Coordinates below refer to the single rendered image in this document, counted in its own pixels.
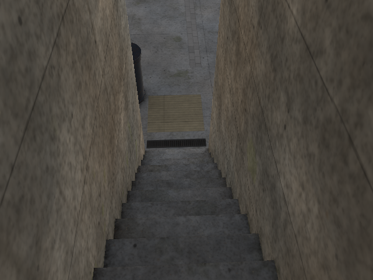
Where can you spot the stairs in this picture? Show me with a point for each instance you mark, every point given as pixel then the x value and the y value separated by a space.
pixel 180 222

